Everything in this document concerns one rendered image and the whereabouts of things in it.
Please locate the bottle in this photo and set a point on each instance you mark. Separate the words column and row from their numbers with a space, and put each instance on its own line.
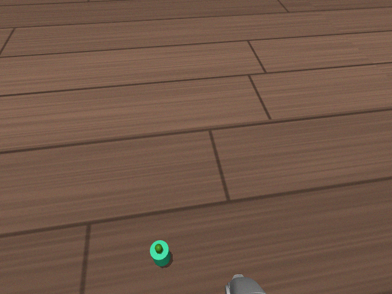
column 160, row 253

